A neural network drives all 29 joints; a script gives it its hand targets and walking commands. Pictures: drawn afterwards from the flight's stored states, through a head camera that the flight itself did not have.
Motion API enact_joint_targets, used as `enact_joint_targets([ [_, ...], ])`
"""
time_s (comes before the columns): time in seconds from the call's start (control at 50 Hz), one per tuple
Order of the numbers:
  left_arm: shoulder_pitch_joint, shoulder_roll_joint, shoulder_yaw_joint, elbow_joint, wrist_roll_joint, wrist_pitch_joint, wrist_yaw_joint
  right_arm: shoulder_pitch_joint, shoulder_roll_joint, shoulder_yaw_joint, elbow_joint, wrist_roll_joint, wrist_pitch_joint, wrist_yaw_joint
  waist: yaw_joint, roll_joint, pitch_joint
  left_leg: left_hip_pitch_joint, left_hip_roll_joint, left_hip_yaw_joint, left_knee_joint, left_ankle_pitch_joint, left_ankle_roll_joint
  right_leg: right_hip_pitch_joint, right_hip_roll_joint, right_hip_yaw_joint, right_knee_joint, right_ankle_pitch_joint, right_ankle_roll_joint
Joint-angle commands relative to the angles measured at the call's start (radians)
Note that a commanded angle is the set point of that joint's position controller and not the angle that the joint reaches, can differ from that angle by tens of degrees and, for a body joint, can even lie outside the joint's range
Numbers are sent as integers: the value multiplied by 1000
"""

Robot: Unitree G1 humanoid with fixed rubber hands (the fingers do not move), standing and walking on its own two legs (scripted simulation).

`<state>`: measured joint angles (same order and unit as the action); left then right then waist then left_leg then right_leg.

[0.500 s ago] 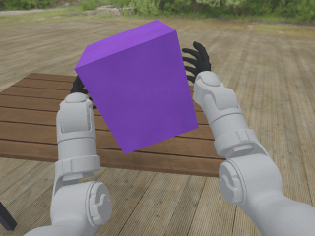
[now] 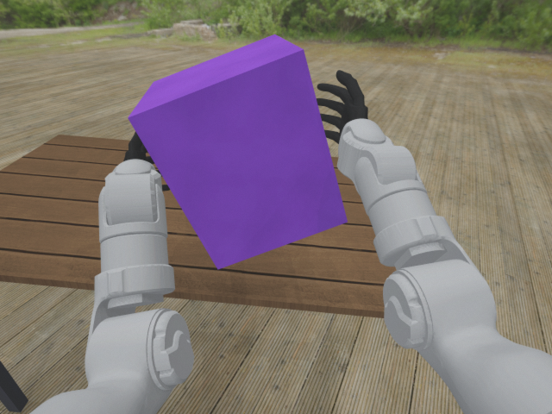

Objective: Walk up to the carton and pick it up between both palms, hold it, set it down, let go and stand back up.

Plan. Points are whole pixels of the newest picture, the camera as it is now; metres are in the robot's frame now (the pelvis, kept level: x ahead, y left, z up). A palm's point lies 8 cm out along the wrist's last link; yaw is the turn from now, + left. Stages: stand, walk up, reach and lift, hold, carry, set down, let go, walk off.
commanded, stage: hold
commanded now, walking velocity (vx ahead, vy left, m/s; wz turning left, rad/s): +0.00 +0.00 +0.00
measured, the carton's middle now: (246, 149) +0.43 +0.00 +0.25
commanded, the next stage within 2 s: none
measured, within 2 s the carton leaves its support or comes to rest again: neither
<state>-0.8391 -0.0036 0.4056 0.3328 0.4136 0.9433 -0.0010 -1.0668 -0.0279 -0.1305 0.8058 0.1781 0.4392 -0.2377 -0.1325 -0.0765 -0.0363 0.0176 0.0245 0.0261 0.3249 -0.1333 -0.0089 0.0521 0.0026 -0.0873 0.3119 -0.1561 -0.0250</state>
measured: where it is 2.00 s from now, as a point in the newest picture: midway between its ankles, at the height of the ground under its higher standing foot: outside the picture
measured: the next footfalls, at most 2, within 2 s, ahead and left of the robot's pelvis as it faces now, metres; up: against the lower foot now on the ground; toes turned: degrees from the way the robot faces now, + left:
none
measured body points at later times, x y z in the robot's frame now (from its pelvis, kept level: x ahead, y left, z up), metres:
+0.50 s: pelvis +0.00 +0.00 +0.00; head -0.09 +0.03 +0.44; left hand +0.38 +0.16 +0.25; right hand +0.37 -0.13 +0.32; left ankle +0.05 +0.12 -0.75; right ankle +0.03 -0.10 -0.75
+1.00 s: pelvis +0.00 +0.00 +0.00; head -0.10 +0.03 +0.44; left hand +0.38 +0.15 +0.26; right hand +0.37 -0.13 +0.32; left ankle +0.05 +0.12 -0.75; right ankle +0.03 -0.10 -0.75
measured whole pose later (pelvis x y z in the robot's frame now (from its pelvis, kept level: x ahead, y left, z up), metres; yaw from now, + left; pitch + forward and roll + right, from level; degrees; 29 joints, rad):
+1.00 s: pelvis +0.00 +0.00 +0.00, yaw +0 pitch -11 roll +0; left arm -0.86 0.00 0.41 0.34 0.41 0.96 -0.02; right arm -1.09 -0.04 -0.11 0.79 0.22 0.51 -0.28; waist -0.13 -0.07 -0.07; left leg -0.01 0.02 0.02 0.34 -0.14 -0.01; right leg 0.03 0.01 -0.07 0.31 -0.16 -0.02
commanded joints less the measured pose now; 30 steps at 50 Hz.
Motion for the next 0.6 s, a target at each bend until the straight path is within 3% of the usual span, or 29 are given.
enact_joint_targets([
  [0.0,-1001,-426,-364,-236,-230,-154,-199,-673,578,252,-164,139,13,189,-9,110,-327,23,-61,24,-60,74,14,53,41,13,-41,122,70],
  [0.06,-1002,-439,-396,-250,-244,-149,-205,-686,572,272,-216,156,17,176,-14,130,-381,33,-70,24,-44,128,7,83,41,19,-35,179,76],
  [0.16,-1015,-439,-405,-287,-258,-153,-202,-709,583,311,-291,182,28,157,-2,114,-403,23,-71,20,-35,123,8,74,44,26,-36,178,79],
  [0.26,-1000,-417,-394,-295,-257,-139,-196,-671,570,299,-238,182,60,158,7,114,-357,11,-57,15,-56,77,9,65,54,17,-36,118,81],
  [0.32,-1008,-418,-398,-288,-251,-135,-203,-666,569,280,-238,169,64,159,-16,103,-351,-13,-63,19,-60,51,10,53,45,25,-38,107,80],
  [0.34,-1019,-419,-392,-280,-253,-137,-206,-674,574,275,-236,161,65,160,0,87,-363,-6,-63,27,-58,53,15,50,47,24,-46,96,81],
  [0.38,-1026,-430,-403,-282,-254,-138,-209,-675,589,278,-240,169,67,159,-23,115,-390,9,-66,20,-51,72,9,45,41,19,-33,130,84],
  [0.44,-1040,-435,-420,-312,-263,-138,-208,-669,584,285,-253,184,73,154,-21,155,-403,25,-61,14,-36,120,-2,75,49,26,-25,179,79],
  [0.54,-997,-416,-378,-249,-238,-128,-218,-652,545,261,-200,168,81,150,-21,114,-330,1,-57,11,-62,50,1,74,49,21,-43,115,79],
  [0.58,-999,-408,-377,-253,-238,-133,-222,-669,562,270,-229,176,80,153,-14,108,-339,-12,-62,18,-70,22,4,73,46,20,-48,89,79],
])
